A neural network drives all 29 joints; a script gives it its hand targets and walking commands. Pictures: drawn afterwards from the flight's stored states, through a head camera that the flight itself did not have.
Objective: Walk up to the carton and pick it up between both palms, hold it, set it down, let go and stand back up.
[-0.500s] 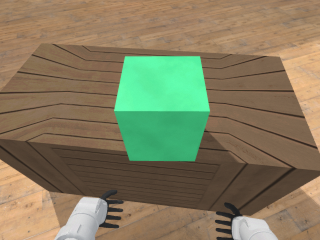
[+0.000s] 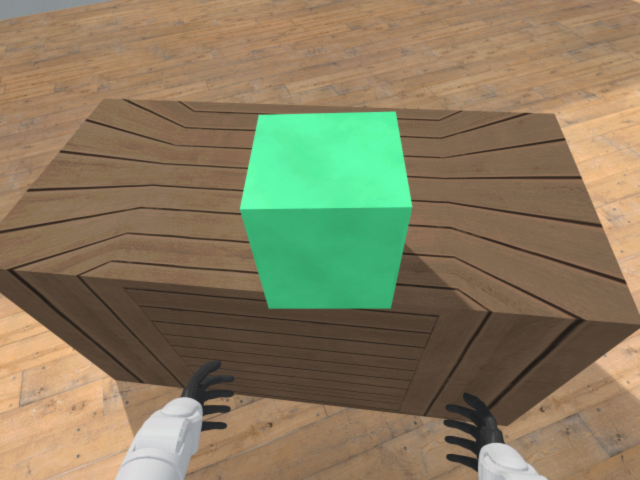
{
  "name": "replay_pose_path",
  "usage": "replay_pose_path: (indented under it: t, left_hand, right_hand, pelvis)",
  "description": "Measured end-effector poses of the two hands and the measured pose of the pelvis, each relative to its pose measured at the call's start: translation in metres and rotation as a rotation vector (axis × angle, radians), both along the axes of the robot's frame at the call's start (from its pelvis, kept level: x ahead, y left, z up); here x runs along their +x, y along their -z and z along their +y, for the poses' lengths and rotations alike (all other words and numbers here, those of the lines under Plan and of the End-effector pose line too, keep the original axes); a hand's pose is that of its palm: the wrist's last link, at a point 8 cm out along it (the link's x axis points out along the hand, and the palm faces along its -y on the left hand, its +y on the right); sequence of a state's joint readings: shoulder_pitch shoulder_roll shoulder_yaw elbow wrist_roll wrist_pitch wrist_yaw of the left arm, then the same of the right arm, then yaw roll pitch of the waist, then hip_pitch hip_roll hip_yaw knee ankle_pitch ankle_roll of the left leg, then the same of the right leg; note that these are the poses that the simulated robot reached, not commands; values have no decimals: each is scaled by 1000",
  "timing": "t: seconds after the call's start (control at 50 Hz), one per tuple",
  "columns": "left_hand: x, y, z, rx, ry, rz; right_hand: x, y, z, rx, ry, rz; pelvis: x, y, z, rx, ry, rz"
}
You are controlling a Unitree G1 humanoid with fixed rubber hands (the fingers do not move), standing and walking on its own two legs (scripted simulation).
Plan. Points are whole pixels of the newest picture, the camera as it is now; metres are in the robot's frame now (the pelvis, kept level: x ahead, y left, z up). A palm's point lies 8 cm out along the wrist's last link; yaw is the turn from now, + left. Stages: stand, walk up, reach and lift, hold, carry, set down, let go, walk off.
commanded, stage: reach and lift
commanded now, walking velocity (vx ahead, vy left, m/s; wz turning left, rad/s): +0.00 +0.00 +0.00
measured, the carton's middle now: (328, 216) +0.50 +0.03 +0.00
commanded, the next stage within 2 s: none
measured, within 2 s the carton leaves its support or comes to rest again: neither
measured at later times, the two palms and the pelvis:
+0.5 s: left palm (189, 428) +0.20 +0.21 -0.07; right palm (500, 464) +0.17 -0.19 -0.08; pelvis +0.02 +0.01 +0.00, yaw -1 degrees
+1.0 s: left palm (170, 403) +0.22 +0.23 -0.04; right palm (487, 425) +0.20 -0.17 -0.05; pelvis +0.04 +0.02 +0.00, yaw -1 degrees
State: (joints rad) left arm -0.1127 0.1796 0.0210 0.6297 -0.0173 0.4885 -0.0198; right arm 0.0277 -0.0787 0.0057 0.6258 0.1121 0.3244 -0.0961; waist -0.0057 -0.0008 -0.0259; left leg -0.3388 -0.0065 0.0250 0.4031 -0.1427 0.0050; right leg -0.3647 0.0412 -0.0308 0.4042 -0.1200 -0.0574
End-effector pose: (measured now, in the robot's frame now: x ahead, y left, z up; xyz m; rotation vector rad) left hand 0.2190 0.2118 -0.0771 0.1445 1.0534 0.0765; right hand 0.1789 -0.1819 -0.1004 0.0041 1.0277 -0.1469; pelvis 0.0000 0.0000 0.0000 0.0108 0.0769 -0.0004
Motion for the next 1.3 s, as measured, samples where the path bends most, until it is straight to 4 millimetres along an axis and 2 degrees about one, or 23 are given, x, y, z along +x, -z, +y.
replay_pose_path:
  t: [0.14,0.24,0.36,0.46,0.6,0.78,0.94,1.08,1.16,1.3]
  left_hand:
    - [-51,4,17,11,-27,-3]
    - [-62,11,16,-15,-37,-69]
    - [-43,5,-1,-13,-14,-186]
    - [-24,-4,-5,3,-2,-221]
    - [-18,-13,7,5,-4,-252]
    - [-24,-18,21,-14,12,-344]
    - [-3,-30,19,-39,34,-481]
    - [9,-38,20,-45,39,-545]
    - [20,-42,21,-53,26,-595]
    - [37,-55,14,-65,54,-683]
  right_hand:
    - [-35,5,5,-31,2,-46]
    - [-45,-5,-1,-69,-2,-108]
    - [-37,-14,-13,-83,-2,-171]
    - [-20,-15,-8,-55,-22,-205]
    - [-2,-30,3,-43,-23,-276]
    - [2,-38,1,-71,-16,-364]
    - [18,-45,12,-42,-26,-470]
    - [31,-53,9,-64,-15,-537]
    - [44,-60,9,-70,-25,-583]
    - [61,-70,12,-64,-7,-663]
  pelvis:
    - [4,-2,11,-1,11,-52]
    - [4,0,13,2,11,-61]
    - [7,2,13,1,14,-65]
    - [13,3,12,4,17,-67]
    - [26,-2,9,3,16,-57]
    - [39,-3,13,-5,13,-49]
    - [41,-1,20,-8,15,-51]
    - [46,-1,25,-13,19,-65]
    - [46,0,26,-12,17,-69]
    - [51,-1,30,-16,15,-66]
